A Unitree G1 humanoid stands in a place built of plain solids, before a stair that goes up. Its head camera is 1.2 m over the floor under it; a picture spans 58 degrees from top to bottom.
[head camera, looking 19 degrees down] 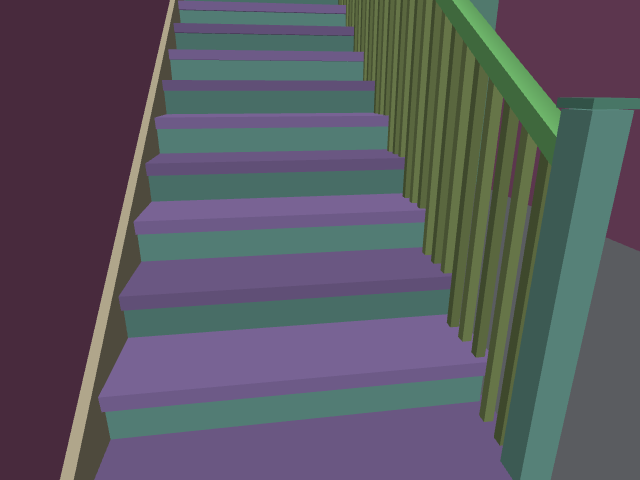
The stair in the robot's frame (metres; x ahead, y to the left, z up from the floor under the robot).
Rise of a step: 0.18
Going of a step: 0.29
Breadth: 1.24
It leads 8 degrees to the left of straight ahead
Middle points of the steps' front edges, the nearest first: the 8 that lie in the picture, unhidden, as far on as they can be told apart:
1.12 0.03 0.36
1.41 0.07 0.54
1.70 0.11 0.72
1.99 0.16 0.90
2.29 0.20 1.08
2.58 0.24 1.26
2.87 0.28 1.43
3.16 0.33 1.61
